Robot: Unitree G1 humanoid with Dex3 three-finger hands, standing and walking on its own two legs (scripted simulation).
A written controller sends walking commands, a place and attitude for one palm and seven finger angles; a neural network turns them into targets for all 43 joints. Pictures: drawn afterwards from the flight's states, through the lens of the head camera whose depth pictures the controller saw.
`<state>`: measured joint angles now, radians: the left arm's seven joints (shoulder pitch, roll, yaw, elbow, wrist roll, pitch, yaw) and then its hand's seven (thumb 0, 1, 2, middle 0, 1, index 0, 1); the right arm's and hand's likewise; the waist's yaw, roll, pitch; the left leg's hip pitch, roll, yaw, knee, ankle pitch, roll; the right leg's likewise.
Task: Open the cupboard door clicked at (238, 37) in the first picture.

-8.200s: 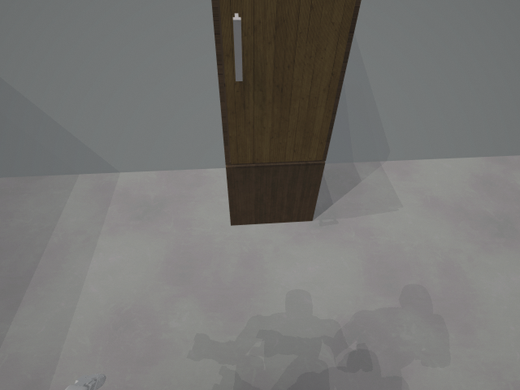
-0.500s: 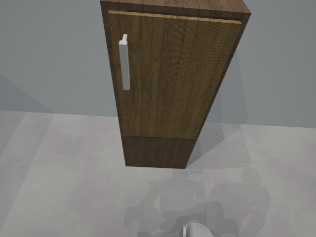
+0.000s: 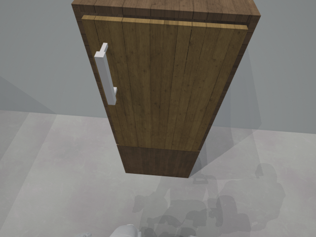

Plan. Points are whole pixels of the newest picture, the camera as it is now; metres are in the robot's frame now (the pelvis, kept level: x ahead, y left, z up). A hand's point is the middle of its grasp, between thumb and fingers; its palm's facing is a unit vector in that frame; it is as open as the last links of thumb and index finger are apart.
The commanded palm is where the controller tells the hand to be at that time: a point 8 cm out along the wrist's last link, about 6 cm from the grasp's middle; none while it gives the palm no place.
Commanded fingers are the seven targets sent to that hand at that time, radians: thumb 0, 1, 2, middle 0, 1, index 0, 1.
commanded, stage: come to a stop and stand still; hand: left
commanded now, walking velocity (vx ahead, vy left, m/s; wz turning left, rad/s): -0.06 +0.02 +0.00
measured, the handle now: (108, 76) +0.48 +0.17 +0.12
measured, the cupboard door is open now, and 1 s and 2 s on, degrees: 0 0 0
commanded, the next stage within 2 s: look again from close up in 1.02 s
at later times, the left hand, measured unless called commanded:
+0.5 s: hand out of the picture +0.00 +0.21 -0.17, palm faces +0.00 -0.99 -0.17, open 7.4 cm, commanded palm none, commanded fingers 0.00 0.90 0.90 -0.20 -0.30 -0.20 -0.30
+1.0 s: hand out of the picture -0.07 +0.13 -0.17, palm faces +0.03 -0.99 -0.13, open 7.4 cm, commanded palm none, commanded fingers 0.00 0.90 0.90 -0.20 -0.30 -0.20 -0.30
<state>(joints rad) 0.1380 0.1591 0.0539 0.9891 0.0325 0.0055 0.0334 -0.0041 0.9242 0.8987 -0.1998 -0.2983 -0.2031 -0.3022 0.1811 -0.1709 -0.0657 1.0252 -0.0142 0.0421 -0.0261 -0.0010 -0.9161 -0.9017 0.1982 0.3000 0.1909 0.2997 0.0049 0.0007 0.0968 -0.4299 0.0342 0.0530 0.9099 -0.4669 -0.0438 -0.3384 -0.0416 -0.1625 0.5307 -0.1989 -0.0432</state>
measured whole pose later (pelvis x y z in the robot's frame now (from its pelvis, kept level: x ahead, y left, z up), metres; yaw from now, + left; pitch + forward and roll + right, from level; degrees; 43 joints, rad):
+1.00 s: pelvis -0.04 -0.02 +0.01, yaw -1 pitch -1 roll +0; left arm 0.34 0.10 0.00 1.14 0.01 0.00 0.03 0.01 0.91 0.90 -0.20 -0.30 -0.20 -0.30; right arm 0.35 -0.09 -0.01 1.19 -0.01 0.01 -0.03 0.00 -0.91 -0.90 0.20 0.30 0.19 0.30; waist -0.01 -0.01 0.02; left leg -0.23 0.07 0.06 0.43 -0.18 -0.03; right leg -0.10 0.00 -0.06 0.42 -0.30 -0.02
